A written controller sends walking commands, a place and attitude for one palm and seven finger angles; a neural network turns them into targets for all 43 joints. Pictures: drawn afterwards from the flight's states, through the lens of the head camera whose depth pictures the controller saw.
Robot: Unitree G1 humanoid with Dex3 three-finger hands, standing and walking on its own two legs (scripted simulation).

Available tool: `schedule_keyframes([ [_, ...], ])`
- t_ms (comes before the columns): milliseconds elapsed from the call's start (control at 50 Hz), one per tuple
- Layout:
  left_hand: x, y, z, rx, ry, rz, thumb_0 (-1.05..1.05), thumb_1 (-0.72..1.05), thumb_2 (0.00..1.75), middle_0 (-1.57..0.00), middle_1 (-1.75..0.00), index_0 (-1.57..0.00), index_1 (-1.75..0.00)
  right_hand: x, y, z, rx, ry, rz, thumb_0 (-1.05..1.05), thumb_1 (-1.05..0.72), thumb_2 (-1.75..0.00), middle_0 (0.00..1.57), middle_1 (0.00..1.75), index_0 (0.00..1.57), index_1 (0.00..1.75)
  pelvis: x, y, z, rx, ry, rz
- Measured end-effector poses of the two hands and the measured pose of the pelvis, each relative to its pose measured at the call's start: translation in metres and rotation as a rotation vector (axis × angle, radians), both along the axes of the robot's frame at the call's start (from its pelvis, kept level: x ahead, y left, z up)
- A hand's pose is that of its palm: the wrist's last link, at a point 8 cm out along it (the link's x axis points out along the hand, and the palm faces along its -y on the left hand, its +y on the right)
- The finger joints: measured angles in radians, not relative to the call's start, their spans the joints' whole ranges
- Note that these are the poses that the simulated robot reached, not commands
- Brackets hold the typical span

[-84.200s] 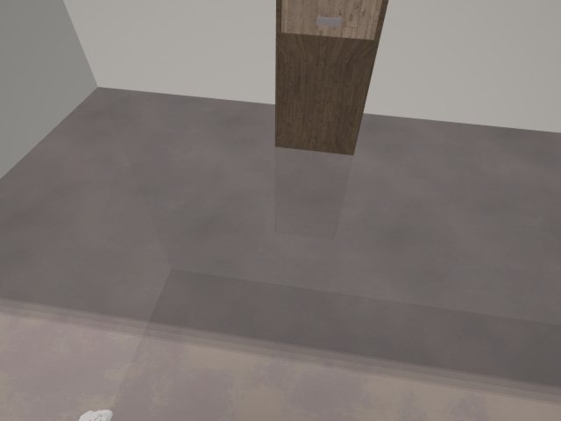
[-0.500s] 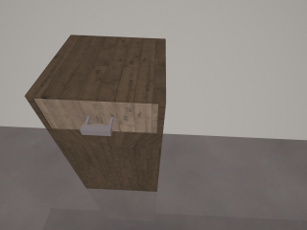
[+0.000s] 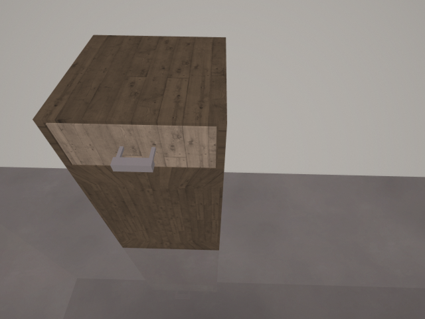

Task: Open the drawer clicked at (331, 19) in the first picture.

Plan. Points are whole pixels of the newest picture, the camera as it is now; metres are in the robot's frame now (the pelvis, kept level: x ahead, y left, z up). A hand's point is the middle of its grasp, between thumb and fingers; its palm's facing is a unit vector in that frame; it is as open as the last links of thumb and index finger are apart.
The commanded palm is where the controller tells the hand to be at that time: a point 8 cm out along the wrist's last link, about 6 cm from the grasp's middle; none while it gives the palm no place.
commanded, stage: come to a stop and stand still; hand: left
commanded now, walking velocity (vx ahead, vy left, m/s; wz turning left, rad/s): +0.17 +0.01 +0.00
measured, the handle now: (135, 157) +0.49 +0.23 -0.04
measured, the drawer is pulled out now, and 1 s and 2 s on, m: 0.00 0.00 0.00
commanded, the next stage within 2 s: look again from close up in 0.78 s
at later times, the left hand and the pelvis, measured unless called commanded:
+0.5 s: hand out of the picture +0.04 +0.20 -0.18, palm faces +0.01 -0.98 -0.19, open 7.4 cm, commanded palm none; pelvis +0.05 +0.03 +0.00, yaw +0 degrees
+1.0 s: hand out of the picture +0.05 +0.21 -0.17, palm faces +0.00 -0.98 -0.21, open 7.4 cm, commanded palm none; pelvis +0.05 +0.04 +0.00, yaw +0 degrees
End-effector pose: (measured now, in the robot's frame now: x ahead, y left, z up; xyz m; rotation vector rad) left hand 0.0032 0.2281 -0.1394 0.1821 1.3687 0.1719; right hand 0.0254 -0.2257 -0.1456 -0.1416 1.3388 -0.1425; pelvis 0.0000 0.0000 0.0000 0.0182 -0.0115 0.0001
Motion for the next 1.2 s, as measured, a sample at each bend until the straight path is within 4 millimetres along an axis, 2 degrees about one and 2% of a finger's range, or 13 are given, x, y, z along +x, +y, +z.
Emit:
schedule_keyframes([
  [100,0.001,0.000,0.001,-0.021,-0.016,-0.008,0.00,0.91,0.90,-0.20,-0.30,-0.20,-0.30,-0.006,0.003,0.005,0.002,0.002,0.013,0.00,-0.92,-0.90,0.19,0.30,0.20,0.29,0.002,0.002,0.003,-0.007,0.005,0.005],
  [240,-0.005,-0.006,-0.005,-0.056,0.028,0.011,0.00,0.91,0.90,-0.20,-0.30,-0.20,-0.30,-0.021,0.011,0.005,0.005,0.079,0.008,0.00,-0.91,-0.90,0.19,0.30,0.20,0.29,0.017,0.006,0.002,-0.018,0.020,0.008],
  [320,-0.007,-0.007,-0.008,-0.071,0.067,-0.010,0.00,0.91,0.90,-0.20,-0.30,-0.20,-0.30,-0.016,0.021,0.002,0.010,0.088,-0.014,0.00,-0.91,-0.90,0.19,0.30,0.20,0.29,0.026,0.015,-0.001,-0.050,0.036,0.012],
  [380,0.003,0.000,-0.009,-0.072,0.078,-0.016,0.01,0.91,0.90,-0.20,-0.30,-0.20,-0.30,-0.009,0.034,0.001,0.018,0.070,-0.019,0.00,-0.91,-0.90,0.19,0.30,0.20,0.29,0.035,0.022,-0.002,-0.039,0.035,0.007],
  [500,0.037,0.019,-0.009,-0.038,0.017,-0.007,0.01,0.91,0.90,-0.20,-0.30,-0.20,-0.30,0.005,0.049,-0.005,0.020,0.072,-0.005,0.02,-0.93,-0.90,0.20,0.30,0.20,0.30,0.049,0.034,-0.004,-0.030,0.020,0.007],
  [620,0.062,0.036,-0.006,-0.010,-0.025,-0.018,0.01,0.91,0.90,-0.20,-0.30,-0.20,-0.30,0.018,0.050,-0.004,0.009,0.060,-0.005,0.02,-0.93,-0.90,0.20,0.30,0.20,0.30,0.056,0.041,-0.003,-0.018,0.013,0.001],
  [740,0.071,0.043,-0.004,0.000,-0.034,-0.027,0.00,0.91,0.90,-0.20,-0.30,-0.20,-0.30,0.029,0.047,-0.002,-0.006,0.034,-0.005,0.01,-0.93,-0.90,0.20,0.30,0.20,0.30,0.058,0.043,-0.001,-0.010,0.009,-0.005],
  [840,0.066,0.042,-0.002,-0.003,-0.024,-0.025,0.00,0.91,0.90,-0.20,-0.30,-0.20,-0.30,0.034,0.044,0.000,-0.011,0.021,0.001,0.01,-0.92,-0.90,0.20,0.30,0.20,0.30,0.056,0.043,0.000,-0.006,0.005,-0.007],
  [940,0.053,0.037,-0.002,-0.013,0.003,-0.018,0.00,0.91,0.90,-0.20,-0.30,-0.20,-0.30,0.035,0.041,0.002,-0.012,0.017,0.007,0.01,-0.92,-0.90,0.20,0.30,0.20,0.30,0.053,0.040,0.002,-0.005,0.002,-0.006],
  [1200,0.010,0.015,-0.001,-0.045,0.085,0.005,0.00,0.91,0.90,-0.20,-0.30,-0.20,-0.30,0.020,0.033,0.005,-0.005,0.046,0.008,0.01,-0.92,-0.90,0.20,0.30,0.20,0.30,0.043,0.030,0.006,-0.005,-0.002,-0.006],
])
